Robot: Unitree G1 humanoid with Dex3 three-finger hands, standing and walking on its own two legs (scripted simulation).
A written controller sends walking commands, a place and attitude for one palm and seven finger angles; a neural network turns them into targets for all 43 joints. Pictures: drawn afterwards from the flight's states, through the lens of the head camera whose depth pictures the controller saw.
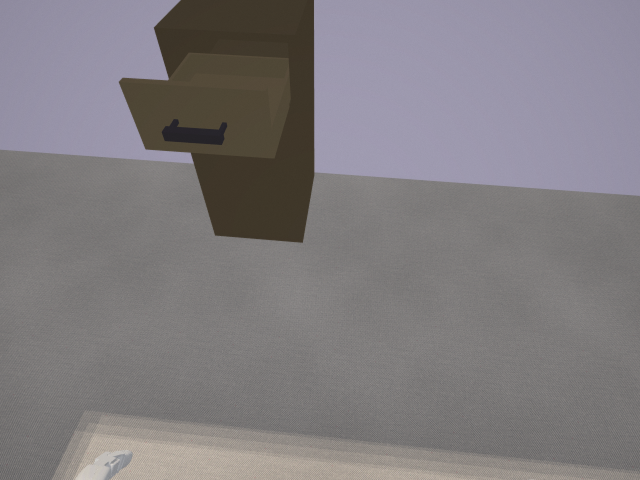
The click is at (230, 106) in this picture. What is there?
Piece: drawer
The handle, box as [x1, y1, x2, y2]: [162, 119, 226, 144]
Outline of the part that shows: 162,131 165,140 221,144 223,140 223,132 226,127 226,123 222,122 218,130 177,127 176,126 178,121 177,119 174,119 170,125 165,126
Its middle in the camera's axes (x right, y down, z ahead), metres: -0.29 -0.25 +0.89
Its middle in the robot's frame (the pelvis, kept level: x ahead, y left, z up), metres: +0.82 +0.33 -0.03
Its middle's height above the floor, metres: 0.73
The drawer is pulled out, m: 0.28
